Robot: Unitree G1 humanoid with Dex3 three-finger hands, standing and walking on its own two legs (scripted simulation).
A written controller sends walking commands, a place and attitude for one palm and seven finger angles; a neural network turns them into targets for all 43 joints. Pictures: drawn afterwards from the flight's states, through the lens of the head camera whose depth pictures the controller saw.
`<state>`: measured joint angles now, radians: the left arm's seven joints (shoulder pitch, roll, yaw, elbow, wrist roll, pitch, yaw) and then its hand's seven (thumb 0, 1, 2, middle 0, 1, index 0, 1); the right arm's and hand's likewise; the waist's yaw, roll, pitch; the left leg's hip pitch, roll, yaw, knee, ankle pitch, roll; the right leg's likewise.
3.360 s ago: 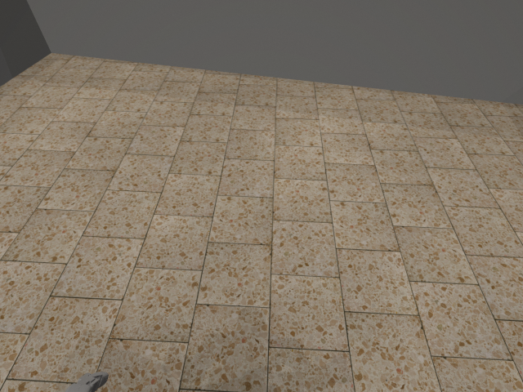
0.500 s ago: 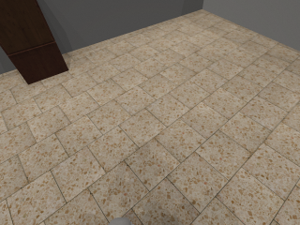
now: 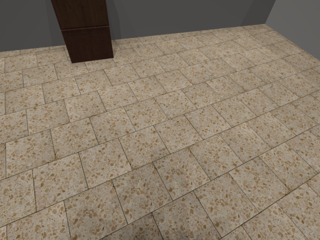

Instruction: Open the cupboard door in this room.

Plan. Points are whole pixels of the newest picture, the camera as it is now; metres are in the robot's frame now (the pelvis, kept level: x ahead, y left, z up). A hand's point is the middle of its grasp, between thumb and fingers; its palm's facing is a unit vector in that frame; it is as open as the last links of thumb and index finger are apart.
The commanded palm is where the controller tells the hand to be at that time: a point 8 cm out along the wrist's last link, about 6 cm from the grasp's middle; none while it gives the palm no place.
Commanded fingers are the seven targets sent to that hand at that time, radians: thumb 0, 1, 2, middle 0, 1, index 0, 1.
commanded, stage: turn or walk to find it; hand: left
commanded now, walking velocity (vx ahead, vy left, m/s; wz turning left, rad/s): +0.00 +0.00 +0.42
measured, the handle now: out of the picture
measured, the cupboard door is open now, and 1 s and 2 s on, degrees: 0 0 0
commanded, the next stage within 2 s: stand and wait in 0.46 s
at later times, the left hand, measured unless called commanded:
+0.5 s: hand out of the picture -0.02 +0.15 -0.15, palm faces +0.27 -0.93 -0.26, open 7.4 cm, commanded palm none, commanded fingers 0.00 0.90 0.90 -0.20 -0.30 -0.20 -0.30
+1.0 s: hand out of the picture -0.13 +0.18 -0.18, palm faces +0.35 -0.91 -0.22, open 7.4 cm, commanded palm none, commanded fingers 0.00 0.90 0.90 -0.20 -0.30 -0.20 -0.30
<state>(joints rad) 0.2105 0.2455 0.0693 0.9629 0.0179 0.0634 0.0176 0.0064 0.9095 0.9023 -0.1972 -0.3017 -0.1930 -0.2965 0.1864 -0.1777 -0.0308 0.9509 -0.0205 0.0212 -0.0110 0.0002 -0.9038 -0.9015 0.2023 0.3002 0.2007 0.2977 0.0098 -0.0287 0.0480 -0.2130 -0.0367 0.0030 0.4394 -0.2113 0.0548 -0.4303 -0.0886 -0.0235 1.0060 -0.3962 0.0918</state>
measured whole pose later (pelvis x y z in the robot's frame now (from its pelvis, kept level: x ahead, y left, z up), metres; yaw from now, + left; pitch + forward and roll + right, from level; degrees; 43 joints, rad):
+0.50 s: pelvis -0.04 -0.05 +0.00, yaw +14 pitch -2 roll +2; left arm 0.24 0.15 0.03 0.93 0.02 0.01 0.03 0.01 0.91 0.90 -0.20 -0.30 -0.20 -0.30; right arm 0.26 -0.26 -0.09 1.01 -0.03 0.09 0.01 0.00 -0.91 -0.90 0.20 0.30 0.19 0.30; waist -0.02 0.03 0.06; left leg -0.44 0.03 -0.02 1.07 -0.38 -0.07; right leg -0.19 -0.08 -0.18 0.49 -0.27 -0.03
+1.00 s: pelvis -0.09 +0.00 +0.00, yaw +17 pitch -2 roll +0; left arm 0.26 0.19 0.03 1.06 0.02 0.05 0.03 0.01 0.91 0.90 -0.20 -0.30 -0.19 -0.30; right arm 0.15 -0.16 -0.02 1.02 -0.02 0.01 -0.03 -0.01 -0.92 -0.90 0.20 0.30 0.20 0.30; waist 0.03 -0.02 0.04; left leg -0.19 -0.03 0.07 0.42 -0.20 0.05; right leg -0.28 -0.08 -0.04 0.75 -0.43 0.06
